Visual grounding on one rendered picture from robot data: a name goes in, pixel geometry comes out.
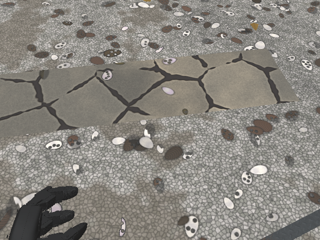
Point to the left robot hand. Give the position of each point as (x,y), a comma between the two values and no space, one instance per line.
(34,220)

